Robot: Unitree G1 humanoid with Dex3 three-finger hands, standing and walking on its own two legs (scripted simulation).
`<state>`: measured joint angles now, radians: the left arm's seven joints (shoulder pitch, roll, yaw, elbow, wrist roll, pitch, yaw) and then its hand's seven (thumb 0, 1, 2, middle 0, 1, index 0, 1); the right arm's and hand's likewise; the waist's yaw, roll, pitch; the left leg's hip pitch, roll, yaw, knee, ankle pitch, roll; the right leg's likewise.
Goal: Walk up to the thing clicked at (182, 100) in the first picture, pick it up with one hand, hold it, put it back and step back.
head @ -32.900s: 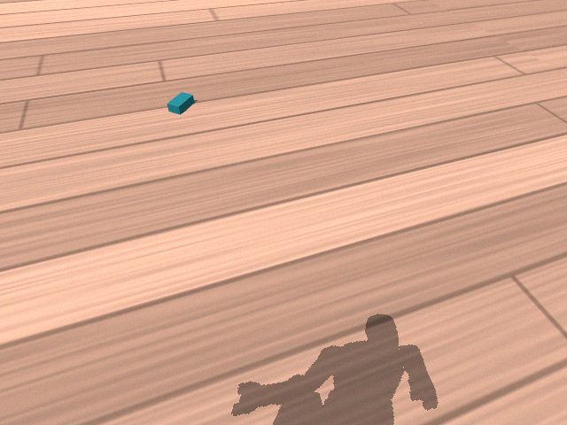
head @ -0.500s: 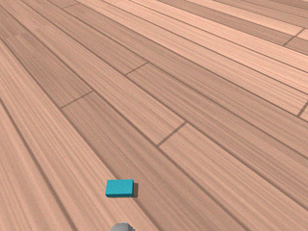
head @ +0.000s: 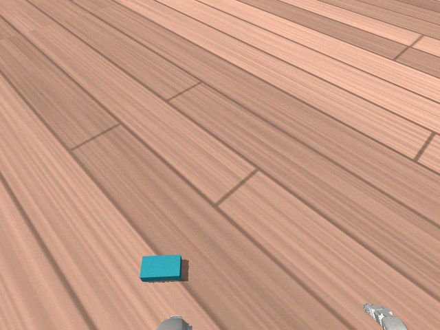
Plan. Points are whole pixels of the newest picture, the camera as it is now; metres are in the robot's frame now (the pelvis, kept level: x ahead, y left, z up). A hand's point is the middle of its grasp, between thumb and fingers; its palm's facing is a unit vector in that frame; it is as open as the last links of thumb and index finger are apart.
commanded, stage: walk up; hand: left
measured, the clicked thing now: (161, 268) +0.47 +0.26 -0.72
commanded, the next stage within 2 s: none
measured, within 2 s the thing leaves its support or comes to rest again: neither
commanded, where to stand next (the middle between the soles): +0.08 +0.02 m, yaw -1 degrees
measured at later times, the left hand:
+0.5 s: hand out of the picture +0.12 +0.26 -0.13, palm faces -0.02 -0.94 -0.33, open 7.4 cm
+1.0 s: hand out of the picture +0.06 +0.27 -0.13, palm faces +0.04 -0.94 -0.34, open 7.4 cm
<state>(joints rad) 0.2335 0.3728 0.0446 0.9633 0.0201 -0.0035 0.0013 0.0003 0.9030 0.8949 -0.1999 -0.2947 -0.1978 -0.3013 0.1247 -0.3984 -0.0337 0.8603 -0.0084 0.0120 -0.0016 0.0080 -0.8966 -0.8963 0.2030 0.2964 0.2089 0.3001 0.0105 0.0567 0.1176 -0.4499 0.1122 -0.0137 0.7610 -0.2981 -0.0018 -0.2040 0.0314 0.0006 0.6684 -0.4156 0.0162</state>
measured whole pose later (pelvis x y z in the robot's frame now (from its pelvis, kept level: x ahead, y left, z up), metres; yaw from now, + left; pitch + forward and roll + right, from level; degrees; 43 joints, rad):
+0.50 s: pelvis +0.00 +0.01 +0.02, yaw +1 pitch -2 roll -1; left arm 0.06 0.37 0.01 1.05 0.00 -0.01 -0.01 0.00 0.90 0.89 -0.20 -0.30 -0.20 -0.30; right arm 0.13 -0.35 0.00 1.11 0.00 -0.01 0.02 0.01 -0.90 -0.90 0.20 0.30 0.21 0.30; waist -0.02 -0.01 0.07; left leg -0.29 0.04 -0.03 0.46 -0.13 -0.03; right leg -0.11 -0.02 0.01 0.45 -0.31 0.03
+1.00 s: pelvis +0.01 +0.01 +0.03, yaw +2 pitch -2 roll -1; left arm 0.11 0.36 0.02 1.15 0.01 0.00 -0.01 0.00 0.90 0.90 -0.20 -0.29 -0.20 -0.30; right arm 0.04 -0.34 -0.01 1.12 0.00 0.00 0.02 0.01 -0.90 -0.90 0.20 0.30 0.21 0.30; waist 0.01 0.02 0.06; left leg -0.26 0.03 -0.05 0.40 -0.10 -0.03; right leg -0.04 -0.03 -0.02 0.35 -0.27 0.04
